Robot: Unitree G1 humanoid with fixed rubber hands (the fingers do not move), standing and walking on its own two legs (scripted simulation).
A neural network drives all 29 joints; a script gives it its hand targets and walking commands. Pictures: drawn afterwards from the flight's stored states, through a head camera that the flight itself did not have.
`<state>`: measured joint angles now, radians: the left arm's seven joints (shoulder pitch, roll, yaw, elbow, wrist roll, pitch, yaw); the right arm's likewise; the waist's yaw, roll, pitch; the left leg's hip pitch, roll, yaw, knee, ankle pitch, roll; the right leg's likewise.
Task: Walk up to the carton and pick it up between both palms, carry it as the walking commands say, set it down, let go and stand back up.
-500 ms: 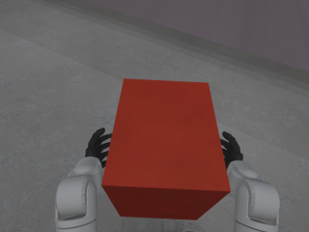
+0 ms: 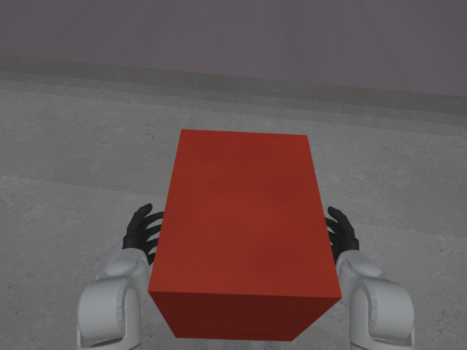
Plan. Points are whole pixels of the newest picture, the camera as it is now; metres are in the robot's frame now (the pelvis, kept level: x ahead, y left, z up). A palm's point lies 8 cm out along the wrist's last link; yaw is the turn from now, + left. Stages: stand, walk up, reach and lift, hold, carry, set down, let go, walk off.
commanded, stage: carry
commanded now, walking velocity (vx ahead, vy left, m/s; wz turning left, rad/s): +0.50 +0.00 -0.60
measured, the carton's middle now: (239, 240) +0.32 +0.01 +0.01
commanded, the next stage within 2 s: none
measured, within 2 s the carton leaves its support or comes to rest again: neither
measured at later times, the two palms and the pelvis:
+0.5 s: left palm (208, 135) +0.60 +0.09 +0.02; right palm (339, 158) +0.53 -0.22 +0.02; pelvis +0.31 +0.00 -0.02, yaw -14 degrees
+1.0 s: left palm (206, 71) +0.82 +0.10 +0.06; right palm (317, 90) +0.73 -0.19 +0.07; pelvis +0.53 +0.03 -0.01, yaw -19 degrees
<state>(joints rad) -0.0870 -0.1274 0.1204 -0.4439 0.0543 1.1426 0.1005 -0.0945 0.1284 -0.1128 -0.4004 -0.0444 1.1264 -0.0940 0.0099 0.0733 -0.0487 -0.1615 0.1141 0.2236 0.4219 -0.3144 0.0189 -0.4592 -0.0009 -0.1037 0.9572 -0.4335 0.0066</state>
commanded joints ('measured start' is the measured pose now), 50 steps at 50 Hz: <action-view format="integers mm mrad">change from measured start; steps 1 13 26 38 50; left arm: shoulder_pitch -345 -578 -563 -459 -582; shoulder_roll -847 -880 -949 -861 -932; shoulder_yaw -757 -744 -755 -713 -750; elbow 67 -26 -59 42 13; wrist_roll -343 -315 -386 -333 -391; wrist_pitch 9 18 -57 18 31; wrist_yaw -261 -232 -274 -274 -286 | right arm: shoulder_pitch -451 -511 -549 -451 -545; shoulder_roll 811 861 956 885 892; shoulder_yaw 714 719 737 727 714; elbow -158 -43 -87 27 -71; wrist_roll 330 371 370 338 322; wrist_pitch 6 52 -39 37 34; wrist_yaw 261 332 270 270 254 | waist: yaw -48 30 14 -21 -17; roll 5 -183 -147 118 -85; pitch -215 -359 -358 -449 -380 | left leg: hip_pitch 751 -387 -230 563 63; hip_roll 263 -120 -8 173 39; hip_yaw -254 -102 -154 -271 -128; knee -39 1125 362 107 67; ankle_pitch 1081 -235 57 1352 438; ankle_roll -5 -76 -72 66 -26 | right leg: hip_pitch -560 789 307 -77 352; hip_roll -7 -280 -209 10 -154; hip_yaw -70 478 187 20 97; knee -29 -488 -696 -261 -472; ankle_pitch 106 496 467 242 863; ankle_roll -5 -361 -171 15 -78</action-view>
